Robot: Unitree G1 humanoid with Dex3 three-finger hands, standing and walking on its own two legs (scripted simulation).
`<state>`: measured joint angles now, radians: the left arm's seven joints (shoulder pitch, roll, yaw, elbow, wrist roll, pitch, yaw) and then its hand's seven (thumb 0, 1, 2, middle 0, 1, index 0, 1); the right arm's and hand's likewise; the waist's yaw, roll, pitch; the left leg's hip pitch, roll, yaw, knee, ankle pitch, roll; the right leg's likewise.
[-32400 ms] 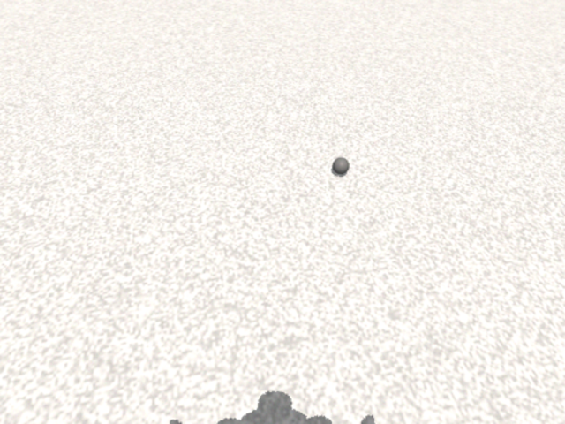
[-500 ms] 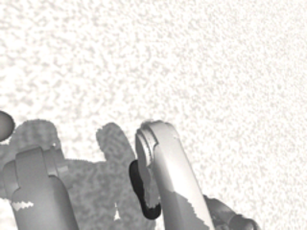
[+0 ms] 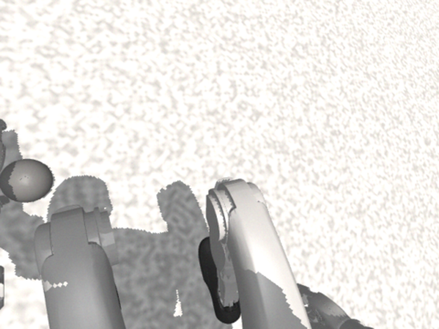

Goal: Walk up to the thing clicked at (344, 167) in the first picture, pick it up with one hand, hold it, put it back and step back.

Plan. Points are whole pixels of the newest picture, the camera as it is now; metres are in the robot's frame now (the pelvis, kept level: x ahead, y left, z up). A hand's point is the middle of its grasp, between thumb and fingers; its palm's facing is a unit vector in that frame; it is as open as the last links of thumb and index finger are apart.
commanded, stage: withdraw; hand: left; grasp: from above
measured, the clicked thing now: (27, 180) +0.39 +0.28 -0.26
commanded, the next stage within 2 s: home in 0.70 s
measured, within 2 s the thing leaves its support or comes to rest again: neither
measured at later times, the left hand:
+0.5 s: hand out of the picture +0.35 +0.31 -0.07, palm faces -0.50 -0.10 -0.86, open 14.1 cm
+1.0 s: hand out of the picture +0.38 +0.33 -0.06, palm faces -0.36 -0.10 -0.93, open 13.4 cm
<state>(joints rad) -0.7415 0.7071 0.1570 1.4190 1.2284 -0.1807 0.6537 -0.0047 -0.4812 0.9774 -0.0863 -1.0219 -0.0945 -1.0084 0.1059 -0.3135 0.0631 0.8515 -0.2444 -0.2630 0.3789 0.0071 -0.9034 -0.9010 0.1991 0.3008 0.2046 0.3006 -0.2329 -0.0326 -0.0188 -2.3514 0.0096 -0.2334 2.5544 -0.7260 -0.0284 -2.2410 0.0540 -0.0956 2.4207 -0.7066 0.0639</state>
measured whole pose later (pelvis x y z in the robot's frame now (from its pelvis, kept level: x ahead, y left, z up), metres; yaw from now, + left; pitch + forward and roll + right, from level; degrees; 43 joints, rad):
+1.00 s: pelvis -0.01 -0.01 +0.07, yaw +5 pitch +34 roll -7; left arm -0.71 0.59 0.08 1.17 1.12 -0.10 0.37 0.00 -0.34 0.90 -0.17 -0.84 -0.17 -0.83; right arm 0.18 -0.25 -0.02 0.77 -0.10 -0.06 0.18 0.01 -0.90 -0.90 0.20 0.30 0.21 0.30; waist -0.15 0.07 -0.14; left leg -2.22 0.02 -0.12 2.29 -0.67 -0.01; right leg -2.14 0.02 -0.02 2.22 -0.68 0.06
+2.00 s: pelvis +0.07 +0.00 +0.40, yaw +12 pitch +13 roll -3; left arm 0.50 0.22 0.04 -0.17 -0.06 0.47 0.06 0.01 0.90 0.90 -0.20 -0.30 -0.20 -0.30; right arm 0.33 -0.22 0.05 0.52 0.03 -0.19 -0.18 0.02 -0.90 -0.90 0.20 0.30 0.21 0.30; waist -0.06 0.06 -0.19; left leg -0.81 0.04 -0.06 1.08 -0.50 -0.02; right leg -0.74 -0.01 -0.04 1.00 -0.49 0.03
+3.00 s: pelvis +0.07 +0.00 +0.42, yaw +12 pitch +9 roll -3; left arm 0.50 0.22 0.03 -0.13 -0.05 0.45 0.02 0.01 0.90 0.90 -0.20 -0.30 -0.20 -0.30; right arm 0.29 -0.23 0.03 0.55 0.00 -0.26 -0.18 0.02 -0.90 -0.90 0.20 0.30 0.21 0.30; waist -0.04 0.05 -0.16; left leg -0.70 0.04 -0.06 1.01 -0.47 -0.02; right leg -0.63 -0.01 -0.04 0.94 -0.47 0.03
